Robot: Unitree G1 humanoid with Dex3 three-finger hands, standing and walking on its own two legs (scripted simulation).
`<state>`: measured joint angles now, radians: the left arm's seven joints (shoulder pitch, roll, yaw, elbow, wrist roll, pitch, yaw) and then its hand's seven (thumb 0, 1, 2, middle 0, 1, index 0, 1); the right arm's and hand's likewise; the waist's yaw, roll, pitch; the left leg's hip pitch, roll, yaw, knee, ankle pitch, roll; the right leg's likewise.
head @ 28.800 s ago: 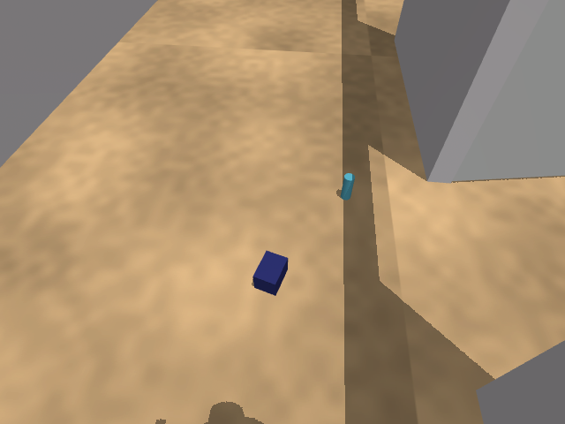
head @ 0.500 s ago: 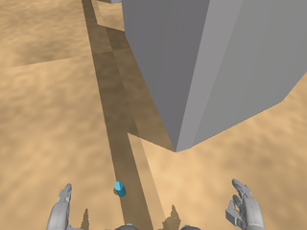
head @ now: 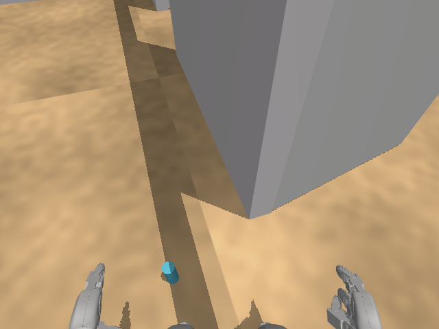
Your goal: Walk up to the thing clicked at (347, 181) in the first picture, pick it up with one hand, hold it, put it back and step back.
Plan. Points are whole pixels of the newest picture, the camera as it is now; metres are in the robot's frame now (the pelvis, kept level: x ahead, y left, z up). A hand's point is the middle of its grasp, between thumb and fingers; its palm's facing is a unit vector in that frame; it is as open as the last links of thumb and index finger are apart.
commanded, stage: home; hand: left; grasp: from the side
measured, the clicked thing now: (170, 273) +0.42 +0.21 -0.65
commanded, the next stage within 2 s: stand in 0.94 s
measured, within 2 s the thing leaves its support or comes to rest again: neither
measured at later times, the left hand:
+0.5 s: hand (121, 317) +0.16 +0.19 -0.06, palm faces +0.11 -0.95 -0.29, open 17.5 cm
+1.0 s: hand (118, 309) +0.17 +0.19 -0.06, palm faces +0.11 -0.95 -0.28, open 17.4 cm
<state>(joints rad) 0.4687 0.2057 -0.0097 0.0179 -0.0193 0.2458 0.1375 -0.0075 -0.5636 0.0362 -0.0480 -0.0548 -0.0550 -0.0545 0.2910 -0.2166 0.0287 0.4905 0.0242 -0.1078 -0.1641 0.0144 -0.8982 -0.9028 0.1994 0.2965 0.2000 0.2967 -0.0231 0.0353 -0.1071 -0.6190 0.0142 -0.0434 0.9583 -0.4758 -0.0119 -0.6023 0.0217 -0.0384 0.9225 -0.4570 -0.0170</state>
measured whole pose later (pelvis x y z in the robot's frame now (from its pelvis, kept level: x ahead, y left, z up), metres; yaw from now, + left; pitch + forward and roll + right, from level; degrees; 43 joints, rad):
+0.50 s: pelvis +0.00 +0.00 +0.00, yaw +0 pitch +7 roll -1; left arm 0.47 0.21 -0.01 0.02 -0.02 0.23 0.13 -0.01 -0.54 0.05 -0.05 -0.06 -0.06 -0.06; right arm 0.28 -0.21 0.03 0.50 0.02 -0.13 -0.17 0.01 -0.90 -0.90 0.20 0.30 0.20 0.30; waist -0.02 0.03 -0.10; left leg -0.61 0.01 -0.04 0.95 -0.47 -0.01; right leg -0.60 0.02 -0.04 0.91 -0.45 -0.01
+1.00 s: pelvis +0.01 +0.01 +0.00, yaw +0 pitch +8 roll -2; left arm 0.47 0.21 -0.01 0.02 -0.02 0.23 0.13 -0.01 -0.53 0.06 -0.05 -0.06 -0.06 -0.06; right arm 0.28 -0.21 0.03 0.51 0.02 -0.13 -0.16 0.01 -0.90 -0.90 0.20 0.30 0.20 0.30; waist -0.02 0.03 -0.10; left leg -0.61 0.01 -0.04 0.95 -0.49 0.00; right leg -0.58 0.02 -0.03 0.90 -0.46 0.00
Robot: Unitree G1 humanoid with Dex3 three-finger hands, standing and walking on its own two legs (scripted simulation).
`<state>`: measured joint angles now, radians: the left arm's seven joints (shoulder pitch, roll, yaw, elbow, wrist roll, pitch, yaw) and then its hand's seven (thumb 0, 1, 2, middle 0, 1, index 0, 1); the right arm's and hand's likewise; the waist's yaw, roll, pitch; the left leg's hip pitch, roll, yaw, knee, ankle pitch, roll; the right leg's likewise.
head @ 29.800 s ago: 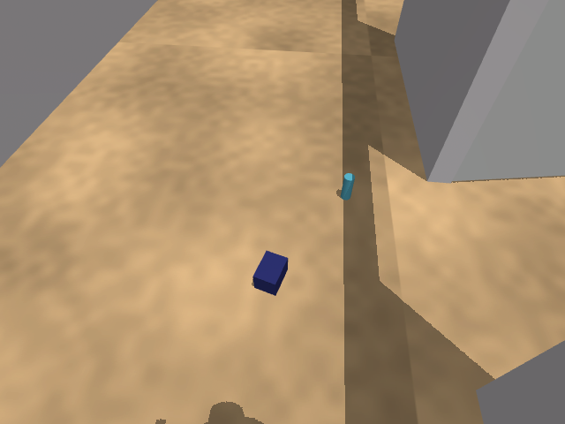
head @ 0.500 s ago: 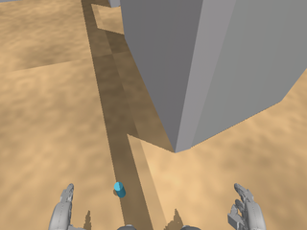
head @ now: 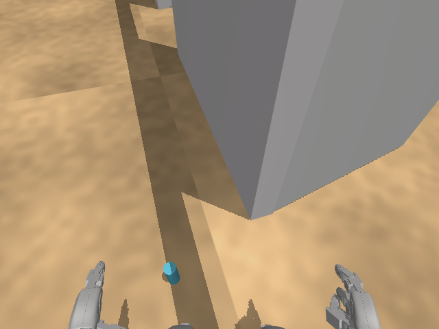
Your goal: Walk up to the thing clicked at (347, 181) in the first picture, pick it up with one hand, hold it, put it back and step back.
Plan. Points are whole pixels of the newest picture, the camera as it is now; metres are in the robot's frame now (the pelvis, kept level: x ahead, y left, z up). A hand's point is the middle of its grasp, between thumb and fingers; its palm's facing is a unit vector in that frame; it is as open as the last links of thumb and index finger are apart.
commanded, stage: stand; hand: left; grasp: from the side
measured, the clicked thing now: (172, 273) +0.41 +0.20 -0.66
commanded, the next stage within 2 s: none
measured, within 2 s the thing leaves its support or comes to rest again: neither
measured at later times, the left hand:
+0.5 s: hand (114, 325) +0.15 +0.21 -0.09, palm faces -0.01 -0.94 -0.33, open 9.1 cm
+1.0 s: hand out of the picture +0.04 +0.25 -0.10, palm faces +0.02 -0.94 -0.34, open 7.4 cm
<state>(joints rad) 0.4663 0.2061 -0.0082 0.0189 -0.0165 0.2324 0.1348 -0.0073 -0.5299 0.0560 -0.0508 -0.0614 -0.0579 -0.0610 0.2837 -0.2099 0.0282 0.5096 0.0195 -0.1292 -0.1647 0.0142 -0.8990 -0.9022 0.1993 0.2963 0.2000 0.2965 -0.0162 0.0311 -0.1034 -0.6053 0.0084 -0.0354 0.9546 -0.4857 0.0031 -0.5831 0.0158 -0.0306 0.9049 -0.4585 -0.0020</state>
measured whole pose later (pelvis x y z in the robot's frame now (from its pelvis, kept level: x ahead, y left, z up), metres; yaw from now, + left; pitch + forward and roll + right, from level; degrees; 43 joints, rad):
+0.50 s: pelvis +0.00 +0.00 +0.01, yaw +0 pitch +3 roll +0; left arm 0.26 0.28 -0.01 0.47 0.06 0.06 0.04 0.00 0.59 0.82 -0.20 -0.30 -0.20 -0.30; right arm 0.18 -0.26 0.01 0.73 -0.07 -0.04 -0.05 0.01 -0.90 -0.90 0.20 0.30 0.20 0.30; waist 0.02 -0.01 0.00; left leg -0.46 -0.02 -0.01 0.84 -0.43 0.01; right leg -0.46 -0.01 -0.01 0.84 -0.43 0.00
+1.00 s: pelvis -0.02 +0.01 +0.05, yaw +1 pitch -4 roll +0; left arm 0.18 0.31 0.01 1.05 0.02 0.00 0.03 0.01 0.91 0.90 -0.20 -0.30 -0.21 -0.30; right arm 0.17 -0.29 -0.02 1.07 -0.03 0.00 -0.01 0.01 -0.90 -0.90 0.20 0.30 0.20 0.30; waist 0.02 0.00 0.05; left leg -0.15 -0.04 -0.02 0.43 -0.21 0.02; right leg -0.16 -0.03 -0.01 0.45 -0.22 0.02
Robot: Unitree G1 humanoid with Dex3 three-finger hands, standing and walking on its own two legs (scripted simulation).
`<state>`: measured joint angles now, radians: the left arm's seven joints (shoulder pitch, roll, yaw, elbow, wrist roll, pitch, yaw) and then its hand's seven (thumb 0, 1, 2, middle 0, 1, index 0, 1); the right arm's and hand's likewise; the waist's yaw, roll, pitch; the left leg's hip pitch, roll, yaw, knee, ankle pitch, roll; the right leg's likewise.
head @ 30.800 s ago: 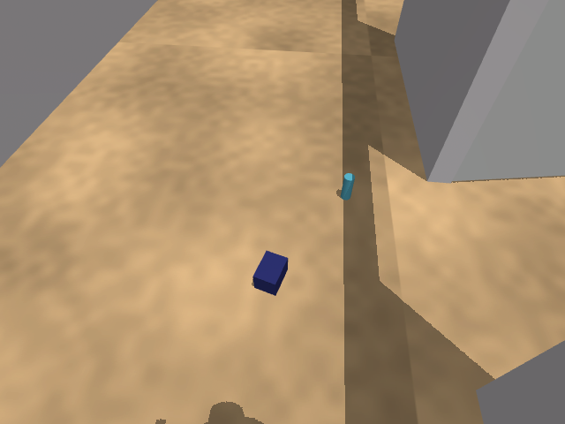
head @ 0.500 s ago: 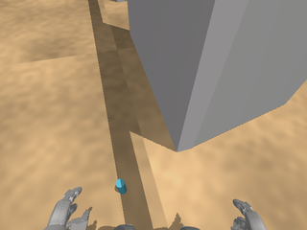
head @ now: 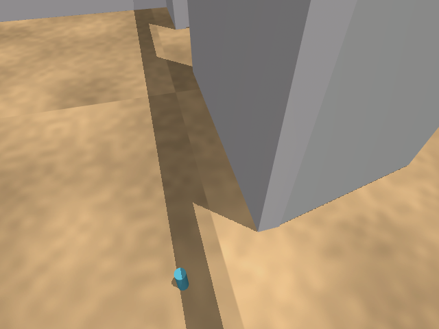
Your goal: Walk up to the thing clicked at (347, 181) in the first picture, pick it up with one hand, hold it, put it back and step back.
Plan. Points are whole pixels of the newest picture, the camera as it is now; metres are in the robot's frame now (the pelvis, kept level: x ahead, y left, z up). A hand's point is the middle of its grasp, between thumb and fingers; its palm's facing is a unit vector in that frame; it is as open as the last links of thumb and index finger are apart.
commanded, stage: stand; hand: left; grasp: from the side
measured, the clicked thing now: (181, 279) +0.43 +0.19 -0.71
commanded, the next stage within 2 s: step back in 1.56 s
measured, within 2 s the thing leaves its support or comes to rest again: neither
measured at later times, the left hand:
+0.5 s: hand out of the picture +0.04 +0.23 -0.15, palm faces +0.00 -0.94 -0.35, open 7.3 cm
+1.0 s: hand out of the picture +0.08 +0.23 -0.15, palm faces -0.01 -0.94 -0.35, open 7.3 cm
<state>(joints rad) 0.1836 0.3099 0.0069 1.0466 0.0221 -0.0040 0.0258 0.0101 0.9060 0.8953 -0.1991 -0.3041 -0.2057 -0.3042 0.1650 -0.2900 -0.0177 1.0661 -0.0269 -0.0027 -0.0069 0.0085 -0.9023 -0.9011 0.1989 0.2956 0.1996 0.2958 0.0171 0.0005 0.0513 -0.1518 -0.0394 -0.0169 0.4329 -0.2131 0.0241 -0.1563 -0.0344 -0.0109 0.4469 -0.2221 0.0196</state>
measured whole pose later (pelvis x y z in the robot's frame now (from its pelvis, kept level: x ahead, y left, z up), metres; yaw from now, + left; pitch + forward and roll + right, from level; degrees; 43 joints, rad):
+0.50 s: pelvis +0.00 -0.01 +0.01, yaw +0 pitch -4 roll +0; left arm 0.15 0.31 0.00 1.16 0.02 -0.01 0.02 0.01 0.91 0.90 -0.20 -0.30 -0.21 -0.30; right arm 0.14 -0.32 -0.01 1.15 -0.01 0.00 0.00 0.01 -0.90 -0.90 0.20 0.30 0.20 0.30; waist 0.01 0.01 0.06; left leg -0.12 -0.02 -0.03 0.35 -0.16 0.01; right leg -0.12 -0.02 -0.02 0.36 -0.17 0.01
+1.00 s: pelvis +0.01 -0.02 +0.01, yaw +0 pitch -3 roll +0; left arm 0.11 0.32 0.01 1.16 0.01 -0.02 0.01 0.01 0.91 0.90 -0.20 -0.30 -0.21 -0.30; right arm 0.12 -0.33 -0.01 1.16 -0.01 -0.01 0.00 0.01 -0.90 -0.90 0.20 0.30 0.20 0.30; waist 0.00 0.01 0.06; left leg -0.09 -0.01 -0.02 0.30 -0.16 0.00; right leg -0.10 0.00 -0.02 0.32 -0.17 0.00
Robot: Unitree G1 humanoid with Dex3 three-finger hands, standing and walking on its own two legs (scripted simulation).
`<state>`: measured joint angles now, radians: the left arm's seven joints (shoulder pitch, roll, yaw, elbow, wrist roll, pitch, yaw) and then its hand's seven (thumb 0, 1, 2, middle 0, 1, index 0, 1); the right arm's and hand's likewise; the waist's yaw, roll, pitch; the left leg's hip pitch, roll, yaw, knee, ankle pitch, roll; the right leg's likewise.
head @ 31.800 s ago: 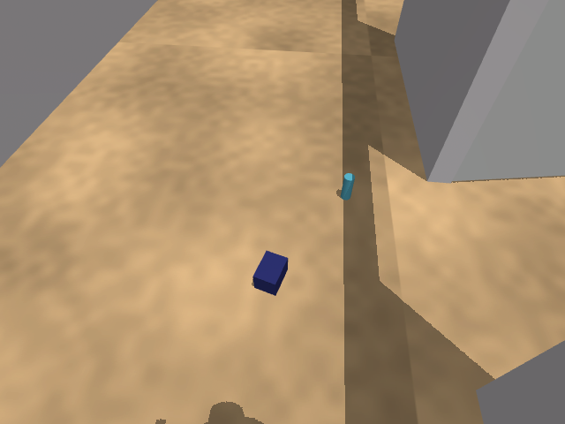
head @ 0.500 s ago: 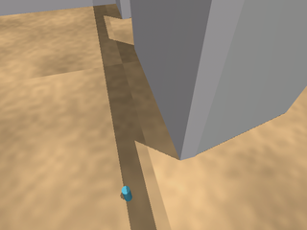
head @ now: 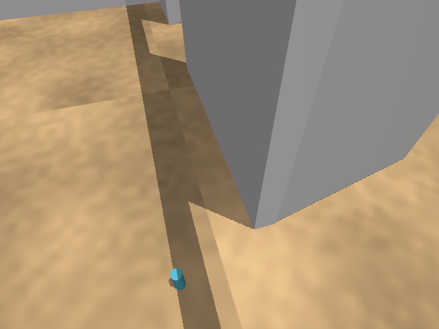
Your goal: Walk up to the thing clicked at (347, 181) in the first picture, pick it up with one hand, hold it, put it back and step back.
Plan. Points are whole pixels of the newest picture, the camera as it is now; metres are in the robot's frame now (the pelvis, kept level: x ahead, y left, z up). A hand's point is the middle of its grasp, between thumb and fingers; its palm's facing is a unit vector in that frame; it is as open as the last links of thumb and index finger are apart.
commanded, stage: stand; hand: left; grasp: from the side
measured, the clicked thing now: (178, 279) +0.42 +0.21 -0.72
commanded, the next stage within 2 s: step back in 0.56 s
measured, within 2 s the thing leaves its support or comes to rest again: neither
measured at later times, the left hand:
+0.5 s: hand out of the picture +0.08 +0.25 -0.16, palm faces -0.01 -0.94 -0.35, open 7.3 cm
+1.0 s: hand out of the picture +0.09 +0.32 -0.18, palm faces -0.02 -0.93 -0.36, open 7.3 cm
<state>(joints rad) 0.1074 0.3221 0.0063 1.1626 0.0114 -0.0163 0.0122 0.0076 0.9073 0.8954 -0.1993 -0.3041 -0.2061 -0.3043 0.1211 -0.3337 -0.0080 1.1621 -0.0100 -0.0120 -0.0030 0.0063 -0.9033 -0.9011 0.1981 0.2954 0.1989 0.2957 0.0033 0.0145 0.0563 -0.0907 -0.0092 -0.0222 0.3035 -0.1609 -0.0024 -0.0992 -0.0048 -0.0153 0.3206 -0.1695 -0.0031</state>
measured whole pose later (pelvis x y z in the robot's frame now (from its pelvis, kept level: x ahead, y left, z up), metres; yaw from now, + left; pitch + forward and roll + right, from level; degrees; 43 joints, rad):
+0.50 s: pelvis +0.01 +0.00 +0.00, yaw +0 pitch -2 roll +0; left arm 0.11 0.33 0.01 1.16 0.01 -0.02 0.01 0.01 0.91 0.90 -0.20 -0.30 -0.21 -0.30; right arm 0.11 -0.34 0.00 1.15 -0.01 -0.01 0.00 0.01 -0.90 -0.90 0.20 0.30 0.20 0.30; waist 0.00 0.01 0.05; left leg -0.08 0.00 -0.02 0.29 -0.17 -0.01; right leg -0.09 0.00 -0.01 0.31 -0.17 -0.01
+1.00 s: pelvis -0.06 +0.06 -0.02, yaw +0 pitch -2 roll -1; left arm 0.01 0.41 0.06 0.91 0.00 0.07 0.04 0.01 0.91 0.90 -0.20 -0.30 -0.20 -0.30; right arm 0.15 -0.36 -0.05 0.97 -0.03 0.03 0.00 0.01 -0.90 -0.90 0.20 0.30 0.20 0.30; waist -0.03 -0.05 0.20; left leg -0.25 -0.04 -0.02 0.59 -0.31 0.06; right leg -0.46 0.10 0.16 1.02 -0.53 -0.03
